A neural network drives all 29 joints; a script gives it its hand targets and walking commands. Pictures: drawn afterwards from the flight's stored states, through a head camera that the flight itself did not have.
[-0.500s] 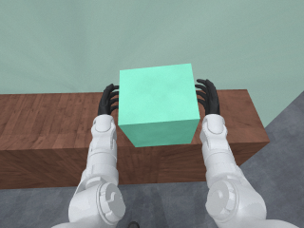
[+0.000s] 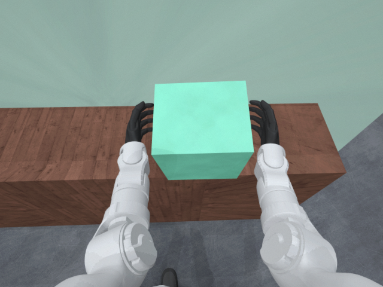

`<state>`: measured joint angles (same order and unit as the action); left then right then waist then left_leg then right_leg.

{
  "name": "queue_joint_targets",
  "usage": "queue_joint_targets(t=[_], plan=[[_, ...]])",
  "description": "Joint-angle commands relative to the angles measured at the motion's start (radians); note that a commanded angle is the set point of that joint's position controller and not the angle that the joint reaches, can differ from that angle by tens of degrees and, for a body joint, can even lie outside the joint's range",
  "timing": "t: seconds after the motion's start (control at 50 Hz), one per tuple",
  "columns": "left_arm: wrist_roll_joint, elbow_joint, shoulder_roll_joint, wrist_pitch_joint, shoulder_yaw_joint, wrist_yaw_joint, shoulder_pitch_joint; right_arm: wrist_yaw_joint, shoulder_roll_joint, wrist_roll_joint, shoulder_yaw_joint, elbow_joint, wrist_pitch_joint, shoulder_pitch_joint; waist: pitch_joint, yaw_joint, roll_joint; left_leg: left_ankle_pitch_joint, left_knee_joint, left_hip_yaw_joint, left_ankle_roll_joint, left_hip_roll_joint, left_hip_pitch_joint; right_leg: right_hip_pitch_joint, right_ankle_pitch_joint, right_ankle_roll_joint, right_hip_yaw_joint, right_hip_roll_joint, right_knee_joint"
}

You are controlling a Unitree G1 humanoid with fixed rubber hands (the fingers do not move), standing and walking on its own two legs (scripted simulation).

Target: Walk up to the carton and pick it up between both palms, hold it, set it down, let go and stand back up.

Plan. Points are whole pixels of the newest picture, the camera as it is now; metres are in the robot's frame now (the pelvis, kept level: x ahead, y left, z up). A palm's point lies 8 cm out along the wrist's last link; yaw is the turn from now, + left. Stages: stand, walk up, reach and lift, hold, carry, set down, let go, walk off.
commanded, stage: set down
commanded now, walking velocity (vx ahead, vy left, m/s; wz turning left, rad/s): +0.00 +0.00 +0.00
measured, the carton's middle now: (201, 137) +0.46 +0.02 -0.04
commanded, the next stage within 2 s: none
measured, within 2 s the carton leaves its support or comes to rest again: rests again in 1.92 s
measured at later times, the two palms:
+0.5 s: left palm (135, 140) +0.40 +0.17 +0.03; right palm (267, 139) +0.41 -0.12 +0.04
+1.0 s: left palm (131, 142) +0.39 +0.18 +0.02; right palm (263, 138) +0.41 -0.11 +0.04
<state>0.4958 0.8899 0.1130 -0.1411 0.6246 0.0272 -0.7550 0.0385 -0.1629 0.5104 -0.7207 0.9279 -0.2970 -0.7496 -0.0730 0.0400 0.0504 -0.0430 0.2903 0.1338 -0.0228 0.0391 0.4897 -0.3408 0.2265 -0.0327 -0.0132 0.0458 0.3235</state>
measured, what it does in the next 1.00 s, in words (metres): stands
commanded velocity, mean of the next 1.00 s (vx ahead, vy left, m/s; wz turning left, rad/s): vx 0.00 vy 0.00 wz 0.00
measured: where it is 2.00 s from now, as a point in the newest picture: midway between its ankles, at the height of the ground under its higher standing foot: outside the picture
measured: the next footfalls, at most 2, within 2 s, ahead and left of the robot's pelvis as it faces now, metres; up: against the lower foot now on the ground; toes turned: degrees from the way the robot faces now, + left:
none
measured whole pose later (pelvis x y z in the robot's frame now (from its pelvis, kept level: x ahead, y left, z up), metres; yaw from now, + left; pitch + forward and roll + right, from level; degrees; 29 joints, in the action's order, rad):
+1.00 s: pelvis -0.01 +0.00 +0.00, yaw +0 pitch +14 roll +0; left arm 0.60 0.83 0.16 -0.15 0.71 0.02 -0.77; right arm 0.01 -0.19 0.57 -0.80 0.90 -0.27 -0.79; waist -0.06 0.04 0.08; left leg -0.06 0.35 0.13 -0.03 0.04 0.53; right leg -0.38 0.25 -0.03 -0.02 0.04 0.39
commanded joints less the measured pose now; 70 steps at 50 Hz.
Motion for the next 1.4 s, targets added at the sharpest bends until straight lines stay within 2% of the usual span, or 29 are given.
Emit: queue_joint_targets(t=[0.0,0.1,0.18,0.2,0.24,0.26,0.28,0.38,0.4,0.42,0.44,0.68,0.88,1.38], plan=[[0.023,-0.012,0.407,-0.064,-0.234,-0.057,-0.48,-0.146,-0.449,0.082,0.271,0.103,-0.026,-0.415,-0.559,0.01,-0.035,0.339,0.1,0.002,-0.006,0.035,-0.56,-0.03,-0.316,0.078,-0.06,-0.041,-0.018],[0.043,0.004,0.407,-0.057,-0.214,-0.061,-0.441,-0.148,-0.442,0.08,0.271,0.107,-0.02,-0.397,-0.541,0.012,-0.041,0.362,0.105,0.003,-0.011,0.031,-0.541,-0.019,-0.367,0.084,-0.056,-0.046,-0.008],[0.038,-0.009,0.406,-0.06,-0.218,-0.056,-0.451,-0.149,-0.433,0.072,0.267,0.087,-0.027,-0.421,-0.551,0.019,-0.054,0.36,0.116,-0.003,-0.007,0.034,-0.555,-0.051,-0.309,0.077,-0.059,-0.042,-0.013],[0.045,0.003,0.407,-0.062,-0.214,-0.054,-0.449,-0.149,-0.444,0.08,0.258,0.095,-0.025,-0.406,-0.542,0.015,-0.041,0.345,0.117,0.002,-0.009,0.032,-0.547,-0.051,-0.304,0.078,-0.059,-0.044,-0.01],[0.047,0.001,0.417,-0.062,-0.212,-0.055,-0.443,-0.148,-0.442,0.08,0.26,0.102,-0.026,-0.408,-0.528,0.011,-0.048,0.361,0.116,0.001,-0.009,0.029,-0.533,-0.046,-0.338,0.083,-0.061,-0.045,-0.006],[0.053,0.0,0.409,-0.064,-0.206,-0.056,-0.438,-0.148,-0.449,0.085,0.256,0.102,-0.027,-0.399,-0.535,0.016,-0.033,0.341,0.115,-0.002,-0.012,0.032,-0.535,-0.046,-0.316,0.079,-0.063,-0.043,-0.006],[0.054,0.004,0.402,-0.061,-0.205,-0.056,-0.447,-0.153,-0.43,0.09,0.243,0.112,-0.018,-0.397,-0.523,0.009,-0.037,0.318,0.105,-0.006,-0.011,0.035,-0.543,-0.064,-0.269,0.075,-0.063,-0.043,-0.017],[0.062,0.004,0.406,-0.042,-0.195,-0.055,-0.404,-0.158,-0.41,0.081,0.236,0.086,-0.006,-0.382,-0.494,0.009,-0.042,0.332,0.114,-0.007,-0.009,0.032,-0.571,-0.091,-0.228,0.072,-0.063,-0.037,-0.032],[0.064,0.024,0.366,-0.052,-0.147,-0.064,-0.427,-0.151,-0.432,0.089,0.261,0.075,-0.028,-0.455,-0.501,0.086,0.008,0.385,0.13,0.016,-0.038,0.032,-0.534,-0.078,-0.304,0.061,-0.053,-0.053,-0.016],[0.064,0.026,0.382,-0.058,-0.162,-0.066,-0.422,-0.147,-0.447,0.086,0.266,0.087,-0.033,-0.444,-0.51,0.062,-0.007,0.36,0.118,0.011,-0.042,0.031,-0.496,-0.019,-0.345,0.064,-0.044,-0.062,0.002],[0.063,0.027,0.381,-0.062,-0.161,-0.066,-0.411,-0.144,-0.445,0.082,0.271,0.096,-0.034,-0.444,-0.513,0.07,-0.007,0.353,0.116,0.009,-0.044,0.027,-0.477,-0.009,-0.363,0.066,-0.044,-0.064,0.013],[0.103,0.0,0.389,-0.04,-0.136,-0.074,-0.397,-0.145,-0.443,0.115,0.192,0.109,0.016,-0.382,-0.473,0.036,-0.029,0.337,0.126,0.003,-0.039,0.026,-0.55,-0.099,-0.235,0.056,-0.054,-0.048,-0.013],[0.123,-0.018,0.389,-0.034,-0.122,-0.066,-0.368,-0.156,-0.431,0.118,0.169,0.097,0.028,-0.372,-0.465,0.034,-0.039,0.36,0.148,-0.011,-0.038,0.027,-0.566,-0.151,-0.185,0.046,-0.063,-0.04,-0.006],[0.137,0.023,0.363,-0.039,-0.073,-0.075,-0.398,-0.162,-0.437,0.106,0.165,0.093,0.081,-0.395,-0.472,0.036,-0.023,0.29,0.248,-0.027,-0.061,0.017,-0.453,-0.255,-0.113,0.04,-0.031,-0.05,0.108]])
